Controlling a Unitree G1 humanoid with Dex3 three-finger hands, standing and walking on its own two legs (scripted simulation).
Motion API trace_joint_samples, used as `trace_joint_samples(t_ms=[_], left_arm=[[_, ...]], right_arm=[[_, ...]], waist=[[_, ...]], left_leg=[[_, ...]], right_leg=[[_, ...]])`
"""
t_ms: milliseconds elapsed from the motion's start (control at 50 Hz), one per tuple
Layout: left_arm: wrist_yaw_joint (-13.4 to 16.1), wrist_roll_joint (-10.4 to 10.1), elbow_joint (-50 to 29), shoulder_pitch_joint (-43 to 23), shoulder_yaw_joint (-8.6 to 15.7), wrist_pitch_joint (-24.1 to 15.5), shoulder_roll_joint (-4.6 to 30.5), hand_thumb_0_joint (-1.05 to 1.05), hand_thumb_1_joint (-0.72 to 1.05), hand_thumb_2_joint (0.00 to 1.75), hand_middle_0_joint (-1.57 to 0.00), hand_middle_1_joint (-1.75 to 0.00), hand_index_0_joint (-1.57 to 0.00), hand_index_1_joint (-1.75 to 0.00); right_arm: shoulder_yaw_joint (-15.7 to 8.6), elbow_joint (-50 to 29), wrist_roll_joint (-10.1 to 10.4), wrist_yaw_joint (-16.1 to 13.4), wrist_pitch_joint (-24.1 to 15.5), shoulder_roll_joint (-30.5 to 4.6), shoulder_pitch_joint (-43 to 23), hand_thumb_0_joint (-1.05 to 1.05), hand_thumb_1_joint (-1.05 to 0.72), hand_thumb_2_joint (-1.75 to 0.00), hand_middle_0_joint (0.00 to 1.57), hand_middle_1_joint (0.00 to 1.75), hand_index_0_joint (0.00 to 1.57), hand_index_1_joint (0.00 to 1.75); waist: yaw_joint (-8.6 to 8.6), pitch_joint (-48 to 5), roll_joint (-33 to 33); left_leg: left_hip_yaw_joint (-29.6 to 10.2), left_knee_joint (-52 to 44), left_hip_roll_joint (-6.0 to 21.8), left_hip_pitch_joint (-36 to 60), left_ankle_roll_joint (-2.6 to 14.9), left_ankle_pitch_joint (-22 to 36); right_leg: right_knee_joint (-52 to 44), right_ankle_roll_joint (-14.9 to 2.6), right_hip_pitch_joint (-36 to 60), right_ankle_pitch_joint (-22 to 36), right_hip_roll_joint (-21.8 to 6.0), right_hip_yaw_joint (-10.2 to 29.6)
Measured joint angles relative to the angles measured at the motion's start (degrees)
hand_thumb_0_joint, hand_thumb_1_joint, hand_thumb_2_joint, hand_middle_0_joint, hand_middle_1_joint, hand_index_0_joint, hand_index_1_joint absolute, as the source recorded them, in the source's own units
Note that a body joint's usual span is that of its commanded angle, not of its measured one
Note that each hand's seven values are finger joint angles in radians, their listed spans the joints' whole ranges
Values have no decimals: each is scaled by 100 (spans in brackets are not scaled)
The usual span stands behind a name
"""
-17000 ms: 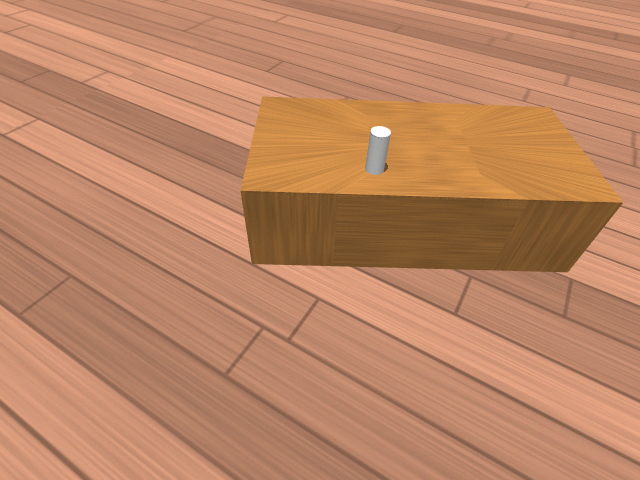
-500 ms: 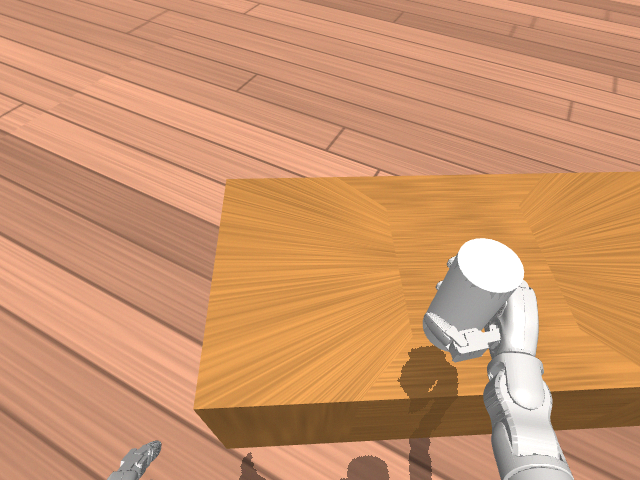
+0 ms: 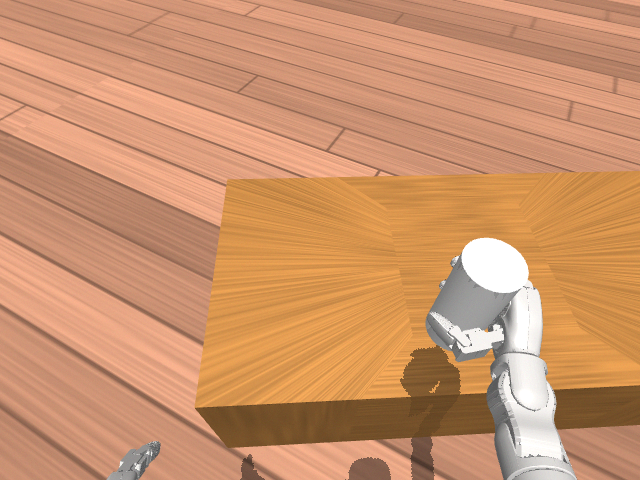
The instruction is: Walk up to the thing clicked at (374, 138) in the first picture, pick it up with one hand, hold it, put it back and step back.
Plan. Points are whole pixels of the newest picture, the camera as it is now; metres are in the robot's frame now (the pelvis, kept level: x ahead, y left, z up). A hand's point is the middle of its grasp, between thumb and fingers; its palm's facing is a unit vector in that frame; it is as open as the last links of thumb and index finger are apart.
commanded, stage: hold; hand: right
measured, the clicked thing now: (469, 299) +0.33 -0.17 +0.06
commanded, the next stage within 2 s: crouch in 1.16 s
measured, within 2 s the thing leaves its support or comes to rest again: neither
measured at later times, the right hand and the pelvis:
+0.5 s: hand (462, 304) +0.33 -0.17 +0.05, palm faces +0.17 +0.99 +0.00, open 9.7 cm; pelvis -0.01 +0.00 +0.00, yaw +0 degrees
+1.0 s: hand (458, 306) +0.33 -0.16 +0.05, palm faces +0.17 +0.98 +0.00, open 9.7 cm; pelvis -0.01 +0.00 +0.00, yaw +0 degrees
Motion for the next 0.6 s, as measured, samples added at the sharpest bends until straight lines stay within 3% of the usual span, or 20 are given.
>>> trace_joint_samples(t_ms=[600], left_arm=[[-21, 15, 10, 61, -34, -65, -23, 1, 90, 91, -20, -30, -20, -30]], right_arm=[[56, 161, -53, -90, 41, 25, -192, 0, 40, -117, 73, 108, 74, 110]], waist=[[16, -9, 0]], left_leg=[[-25, 6, -1, -79, -9, 62]], right_leg=[[17, -13, -76, 48, 3, -17]])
